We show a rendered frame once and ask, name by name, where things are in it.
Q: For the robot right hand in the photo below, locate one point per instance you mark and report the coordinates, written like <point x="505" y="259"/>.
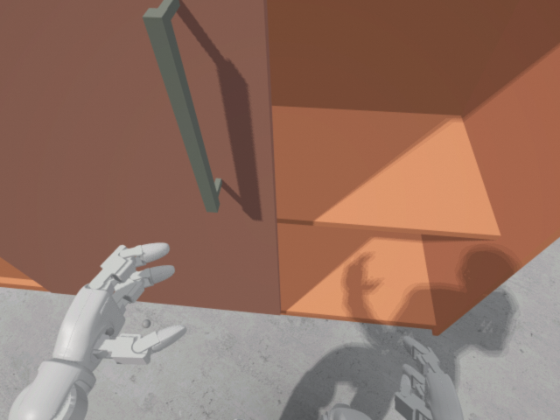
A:
<point x="435" y="396"/>

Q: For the right robot shin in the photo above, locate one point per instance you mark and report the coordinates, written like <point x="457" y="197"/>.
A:
<point x="340" y="405"/>

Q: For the handle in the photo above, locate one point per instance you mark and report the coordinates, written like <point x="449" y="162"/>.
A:
<point x="159" y="27"/>

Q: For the robot left hand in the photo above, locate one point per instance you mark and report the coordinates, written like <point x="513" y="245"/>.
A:
<point x="95" y="309"/>

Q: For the wardrobe door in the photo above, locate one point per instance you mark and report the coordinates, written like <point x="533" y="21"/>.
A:
<point x="7" y="270"/>
<point x="91" y="155"/>

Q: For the left robot forearm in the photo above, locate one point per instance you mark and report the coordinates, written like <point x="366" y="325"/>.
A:
<point x="59" y="392"/>

